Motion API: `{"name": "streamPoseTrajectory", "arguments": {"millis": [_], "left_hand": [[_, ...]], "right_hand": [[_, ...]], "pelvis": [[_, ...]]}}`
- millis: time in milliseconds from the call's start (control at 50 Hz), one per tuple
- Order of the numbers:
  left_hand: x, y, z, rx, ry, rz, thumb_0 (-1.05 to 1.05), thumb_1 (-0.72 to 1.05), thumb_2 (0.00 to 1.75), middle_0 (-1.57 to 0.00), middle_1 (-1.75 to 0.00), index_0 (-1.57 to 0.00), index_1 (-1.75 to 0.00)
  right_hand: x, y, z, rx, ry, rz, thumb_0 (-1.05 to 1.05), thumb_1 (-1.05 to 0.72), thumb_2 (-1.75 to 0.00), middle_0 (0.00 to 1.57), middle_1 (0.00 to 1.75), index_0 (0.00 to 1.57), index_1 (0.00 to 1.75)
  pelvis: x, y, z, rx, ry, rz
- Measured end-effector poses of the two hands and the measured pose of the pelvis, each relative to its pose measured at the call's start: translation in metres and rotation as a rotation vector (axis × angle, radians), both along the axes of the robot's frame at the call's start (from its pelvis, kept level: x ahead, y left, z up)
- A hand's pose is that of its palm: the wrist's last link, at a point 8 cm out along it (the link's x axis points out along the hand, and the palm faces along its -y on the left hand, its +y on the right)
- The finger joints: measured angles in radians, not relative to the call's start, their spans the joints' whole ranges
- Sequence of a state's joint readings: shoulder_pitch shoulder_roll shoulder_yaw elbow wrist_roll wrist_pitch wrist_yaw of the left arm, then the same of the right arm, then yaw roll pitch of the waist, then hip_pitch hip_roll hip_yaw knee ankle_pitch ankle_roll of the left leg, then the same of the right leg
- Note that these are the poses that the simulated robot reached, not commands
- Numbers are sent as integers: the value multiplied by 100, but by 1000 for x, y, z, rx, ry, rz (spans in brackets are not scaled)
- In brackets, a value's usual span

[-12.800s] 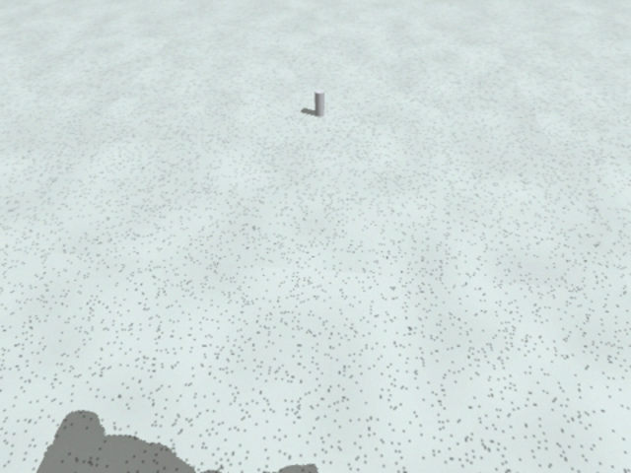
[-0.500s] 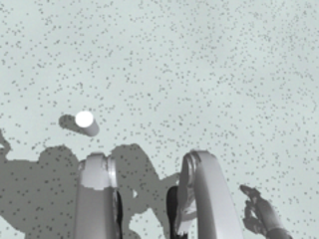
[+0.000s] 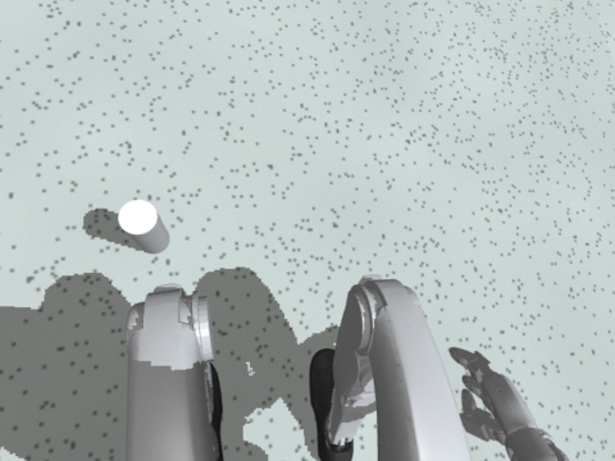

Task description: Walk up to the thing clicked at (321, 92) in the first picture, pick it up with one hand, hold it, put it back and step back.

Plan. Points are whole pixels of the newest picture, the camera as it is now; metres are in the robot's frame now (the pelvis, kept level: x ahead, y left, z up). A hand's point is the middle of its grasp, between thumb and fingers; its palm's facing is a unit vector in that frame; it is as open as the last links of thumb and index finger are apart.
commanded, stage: approach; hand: left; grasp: from the side
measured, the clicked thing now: (147, 229) +0.44 +0.24 -0.29
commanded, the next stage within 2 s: close in in 0.34 s
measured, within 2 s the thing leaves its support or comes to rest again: neither
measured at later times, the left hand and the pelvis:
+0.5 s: hand (80, 247) +0.39 +0.31 -0.22, palm faces +0.04 -1.00 +0.05, open 17.5 cm; pelvis -0.01 +0.01 -0.07, yaw -6 degrees
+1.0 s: hand (139, 249) +0.40 +0.24 -0.25, palm faces +0.04 -1.00 +0.03, open 17.5 cm; pelvis -0.02 +0.01 -0.09, yaw -8 degrees
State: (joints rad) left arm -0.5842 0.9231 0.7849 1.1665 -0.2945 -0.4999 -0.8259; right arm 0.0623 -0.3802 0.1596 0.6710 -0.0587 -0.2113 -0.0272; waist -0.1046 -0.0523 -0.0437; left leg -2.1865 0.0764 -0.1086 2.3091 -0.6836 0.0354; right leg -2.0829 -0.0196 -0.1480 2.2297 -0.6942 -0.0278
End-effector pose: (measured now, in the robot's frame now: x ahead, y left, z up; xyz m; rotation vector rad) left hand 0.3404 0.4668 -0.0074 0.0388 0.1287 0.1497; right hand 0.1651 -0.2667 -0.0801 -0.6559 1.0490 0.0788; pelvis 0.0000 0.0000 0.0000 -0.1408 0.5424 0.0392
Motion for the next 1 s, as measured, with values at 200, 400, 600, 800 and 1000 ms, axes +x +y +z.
{"name": "streamPoseTrajectory", "arguments": {"millis": [200,400,600,800,1000], "left_hand": [[17,-41,-109,-85,14,-37,-1,-57,6,-7,-7,-4,-9],[28,-80,-184,-81,10,-84,-2,-54,6,-7,-8,-5,-9],[32,-133,-223,-111,13,-116,-2,-58,3,-7,-8,-6,-7],[38,-154,-236,-77,-41,-73,-2,-58,1,-7,-6,-7,-5],[35,-177,-242,-77,-41,-107,-2,-55,1,-7,-4,-7,-3]], "right_hand": [[-6,-1,-15,-79,57,83,0,-90,-90,21,30,21,30],[-17,4,-25,-161,134,162,0,-91,-90,21,30,21,30],[-19,14,-32,-183,162,250,0,-93,-90,21,30,21,30],[-27,17,-26,-234,197,291,0,-93,-90,21,30,21,30],[-38,19,-24,-246,238,300,0,-93,-90,21,30,21,30]], "pelvis": [[-3,1,-35,-29,-73,-28],[-8,5,-62,-71,-173,-56],[-11,8,-77,-104,-255,-76],[-17,10,-84,-138,-316,-88],[-20,13,-85,-153,-333,-88]]}}
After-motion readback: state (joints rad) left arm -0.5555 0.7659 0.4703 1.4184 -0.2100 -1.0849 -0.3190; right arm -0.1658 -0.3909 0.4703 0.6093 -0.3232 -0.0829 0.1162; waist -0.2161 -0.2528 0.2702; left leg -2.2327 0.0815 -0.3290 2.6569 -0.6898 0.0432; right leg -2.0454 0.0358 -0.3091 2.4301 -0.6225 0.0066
